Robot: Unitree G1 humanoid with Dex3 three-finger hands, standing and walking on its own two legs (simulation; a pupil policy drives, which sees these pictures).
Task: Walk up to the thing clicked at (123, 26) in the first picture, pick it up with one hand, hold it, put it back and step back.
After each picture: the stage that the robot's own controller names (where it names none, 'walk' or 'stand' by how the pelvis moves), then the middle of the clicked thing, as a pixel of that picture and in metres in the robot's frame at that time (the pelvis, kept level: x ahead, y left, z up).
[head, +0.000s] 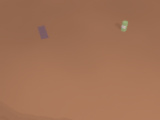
stand; (124, 26) +1.60 -0.49 -0.72
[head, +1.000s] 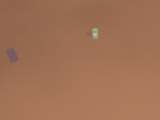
walk; (95, 33) +1.53 +0.00 -0.69
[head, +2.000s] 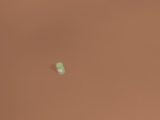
walk; (60, 68) +0.96 +0.34 -0.72
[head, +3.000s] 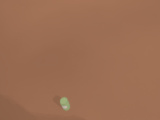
walk; (65, 103) +0.60 +0.27 -0.72
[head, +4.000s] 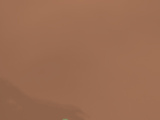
walk; out of the picture +0.39 +0.22 -0.71
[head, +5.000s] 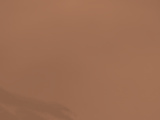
stand; out of the picture +0.33 +0.21 -0.72
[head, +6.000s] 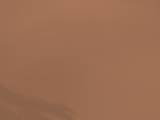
stand; out of the picture +0.31 +0.21 -0.72
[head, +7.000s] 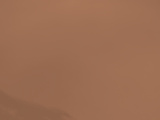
stand; out of the picture +0.33 +0.21 -0.72
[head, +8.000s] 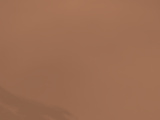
stand; out of the picture +0.32 +0.21 -0.73
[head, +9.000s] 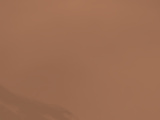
stand; out of the picture +0.32 +0.20 -0.73
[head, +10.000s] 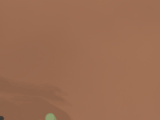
go down; (51, 119) +0.34 +0.21 -0.68
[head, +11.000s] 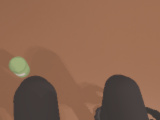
go down; (20, 67) +0.39 +0.26 -0.29
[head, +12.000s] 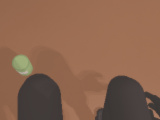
close in; (23, 65) +0.39 +0.26 -0.29
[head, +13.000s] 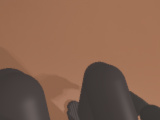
close in; out of the picture +0.36 +0.29 -0.21
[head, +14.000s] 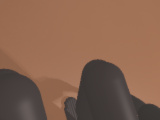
close; out of the picture +0.36 +0.30 -0.21
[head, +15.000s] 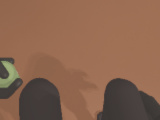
lift; (6, 77) +0.31 +0.27 -0.07
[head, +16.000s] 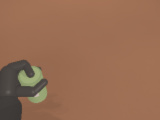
hold; (34, 85) +0.33 +0.18 +0.05
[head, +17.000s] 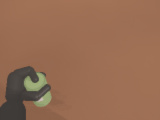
hold; (38, 90) +0.32 +0.18 -0.01
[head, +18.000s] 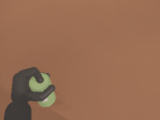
hold; (43, 90) +0.33 +0.16 -0.02
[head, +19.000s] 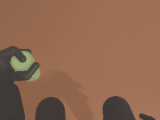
crouch; (27, 67) +0.39 +0.21 -0.08
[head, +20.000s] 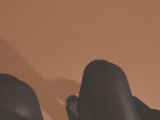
lower; out of the picture +0.37 +0.31 -0.22
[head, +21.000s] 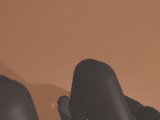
lower; out of the picture +0.38 +0.32 -0.22
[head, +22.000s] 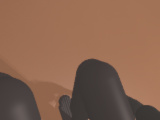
lower; out of the picture +0.38 +0.31 -0.22
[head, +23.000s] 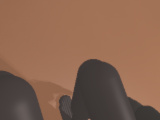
lower; out of the picture +0.38 +0.31 -0.22
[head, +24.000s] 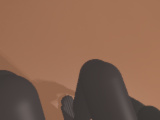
loosen; out of the picture +0.37 +0.30 -0.21
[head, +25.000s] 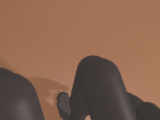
withdraw; out of the picture +0.36 +0.29 -0.22
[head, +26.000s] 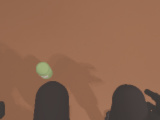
walk; (44, 71) +0.41 +0.24 -0.38
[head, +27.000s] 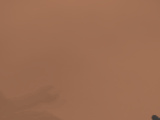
stand; out of the picture +0.34 +0.19 -0.66
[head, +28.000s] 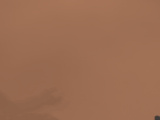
stand; out of the picture +0.34 +0.21 -0.67
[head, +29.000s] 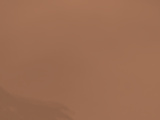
stand; out of the picture +0.35 +0.19 -0.70
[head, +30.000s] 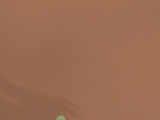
walk; out of the picture +0.37 +0.19 -0.71
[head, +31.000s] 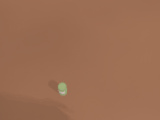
walk; (62, 89) +0.58 +0.15 -0.70
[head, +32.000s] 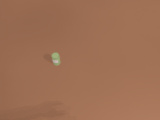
walk; (56, 59) +0.87 +0.27 -0.70
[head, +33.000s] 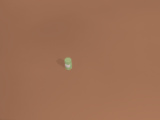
stand; (68, 63) +0.96 +0.19 -0.71
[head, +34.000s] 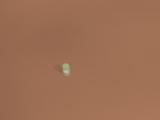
stand; (66, 69) +0.96 +0.20 -0.73
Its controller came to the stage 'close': yes
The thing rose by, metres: 0.70
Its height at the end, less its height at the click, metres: +0.00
